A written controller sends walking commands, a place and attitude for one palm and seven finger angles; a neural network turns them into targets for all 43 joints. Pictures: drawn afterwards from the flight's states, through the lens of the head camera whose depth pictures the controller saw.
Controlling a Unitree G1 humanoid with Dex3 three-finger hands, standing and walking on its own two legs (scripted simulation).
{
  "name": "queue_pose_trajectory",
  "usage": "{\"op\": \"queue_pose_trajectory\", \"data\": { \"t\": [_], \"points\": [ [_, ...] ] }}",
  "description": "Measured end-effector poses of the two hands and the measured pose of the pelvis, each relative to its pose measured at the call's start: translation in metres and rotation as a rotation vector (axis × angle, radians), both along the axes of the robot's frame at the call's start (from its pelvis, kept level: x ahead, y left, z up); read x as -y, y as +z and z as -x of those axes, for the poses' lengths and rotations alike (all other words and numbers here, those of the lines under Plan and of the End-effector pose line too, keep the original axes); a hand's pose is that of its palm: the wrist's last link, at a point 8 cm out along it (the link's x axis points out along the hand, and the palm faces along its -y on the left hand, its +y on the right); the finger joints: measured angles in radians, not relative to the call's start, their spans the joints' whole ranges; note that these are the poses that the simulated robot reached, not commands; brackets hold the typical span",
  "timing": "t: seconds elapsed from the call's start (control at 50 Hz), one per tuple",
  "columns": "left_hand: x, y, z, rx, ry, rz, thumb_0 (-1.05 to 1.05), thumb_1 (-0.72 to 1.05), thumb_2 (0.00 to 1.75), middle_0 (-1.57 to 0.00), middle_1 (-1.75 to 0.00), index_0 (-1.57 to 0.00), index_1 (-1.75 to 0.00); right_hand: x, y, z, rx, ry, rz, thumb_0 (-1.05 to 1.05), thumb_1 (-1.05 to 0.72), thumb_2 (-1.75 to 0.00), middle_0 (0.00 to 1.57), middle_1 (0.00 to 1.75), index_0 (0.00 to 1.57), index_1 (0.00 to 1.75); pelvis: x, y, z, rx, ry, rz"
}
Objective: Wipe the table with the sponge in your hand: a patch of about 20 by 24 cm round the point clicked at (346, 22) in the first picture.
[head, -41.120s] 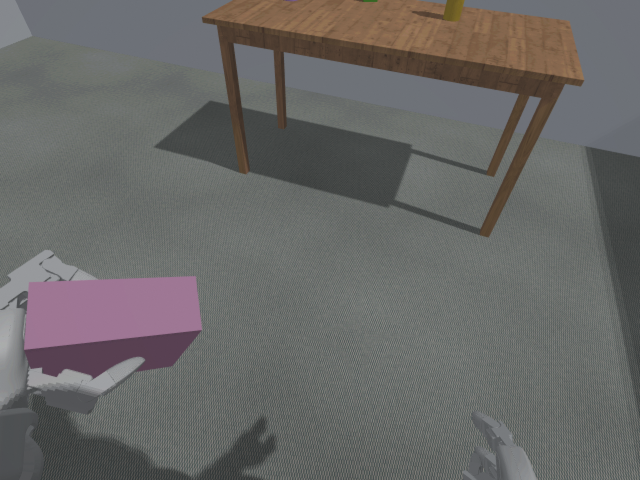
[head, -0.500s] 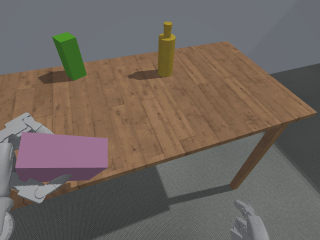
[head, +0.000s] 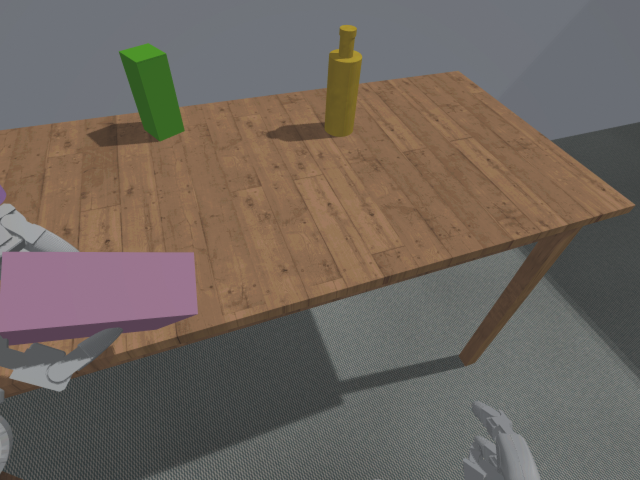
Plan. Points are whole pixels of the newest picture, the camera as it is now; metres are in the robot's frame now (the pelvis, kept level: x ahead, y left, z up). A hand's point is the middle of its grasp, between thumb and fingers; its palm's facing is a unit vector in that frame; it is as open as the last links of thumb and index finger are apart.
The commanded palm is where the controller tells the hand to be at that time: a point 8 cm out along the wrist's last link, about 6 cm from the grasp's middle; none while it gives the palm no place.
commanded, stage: step back with the hand held close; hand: left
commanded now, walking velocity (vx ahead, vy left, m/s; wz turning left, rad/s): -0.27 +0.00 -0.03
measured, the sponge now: (125, 298) +0.24 +0.20 +0.17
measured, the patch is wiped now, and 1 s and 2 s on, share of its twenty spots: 0.95 0.95 0.95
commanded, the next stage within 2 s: stop stepping back and stand still in 1.02 s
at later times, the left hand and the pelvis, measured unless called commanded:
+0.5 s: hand (66, 321) +0.20 +0.22 +0.20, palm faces +0.38 -0.84 -0.39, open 9.6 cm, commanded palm +0.12 +0.28 +0.22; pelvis -0.03 +0.00 -0.01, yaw +1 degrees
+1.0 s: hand (18, 447) +0.11 +0.21 +0.20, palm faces +0.28 -0.87 -0.40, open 9.6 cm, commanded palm +0.04 +0.27 +0.22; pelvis -0.12 -0.01 +0.01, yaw +0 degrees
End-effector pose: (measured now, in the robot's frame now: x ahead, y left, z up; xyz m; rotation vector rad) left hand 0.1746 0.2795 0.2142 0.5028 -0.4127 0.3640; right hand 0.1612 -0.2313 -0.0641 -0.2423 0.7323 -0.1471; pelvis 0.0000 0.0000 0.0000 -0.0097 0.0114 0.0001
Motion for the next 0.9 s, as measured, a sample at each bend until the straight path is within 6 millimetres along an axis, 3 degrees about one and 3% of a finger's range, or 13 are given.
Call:
{"op": "queue_pose_trajectory", "data": {
  "t": [0.2,0.46,0.62,0.7,0.8,0.9],
  "points": [
    [0.003,-0.003,0.007,0.007,-0.019,0.0,-0.01,-0.49,1.08,-0.78,-1.39,-0.8,-1.38,0.0,0.004,0.004,0.001,0.011,0.017,0.01,-0.91,-0.9,0.2,0.3,0.2,0.3,0.0,-0.001,0.011,-0.011,0.0,-0.001],
    [0.014,-0.003,0.011,0.034,-0.054,-0.014,-0.01,-0.49,1.08,-0.78,-1.39,-0.8,-1.38,0.018,-0.011,0.04,-0.078,-0.042,0.03,0.01,-0.91,-0.9,0.2,0.3,0.2,0.3,0.005,-0.006,0.026,-0.015,0.011,-0.004],
    [0.007,0.002,0.037,0.018,-0.043,-0.083,-0.01,-0.49,1.08,-0.78,-1.39,-0.8,-1.37,0.015,-0.011,0.064,-0.07,-0.059,0.033,0.01,-0.91,-0.9,0.2,0.3,0.2,0.3,0.002,-0.005,0.037,-0.013,0.022,0.016],
    [0.001,0.008,0.048,0.025,0.026,-0.027,-0.01,-0.49,1.08,-0.78,-1.39,-0.8,-1.37,0.008,-0.009,0.069,-0.06,-0.037,-0.006,0.01,-0.91,-0.9,0.2,0.3,0.2,0.3,0.008,0.004,0.042,-0.031,-0.004,0.02],
    [0.023,0.001,0.053,0.005,-0.011,0.076,-0.01,-0.49,1.08,-0.78,-1.39,-0.8,-1.38,0.004,-0.003,0.07,-0.02,0.002,-0.05,0.01,-0.91,-0.9,0.2,0.3,0.2,0.3,0.018,0.011,0.066,-0.028,-0.031,0.047],
    [0.044,0.002,0.07,-0.031,-0.14,0.072,-0.01,-0.49,1.07,-0.78,-1.39,-0.8,-1.38,0.012,0.022,0.078,0.044,-0.038,-0.031,0.01,-0.91,-0.9,0.2,0.3,0.2,0.3,0.018,0.017,0.089,-0.052,-0.027,0.001]
  ]
}}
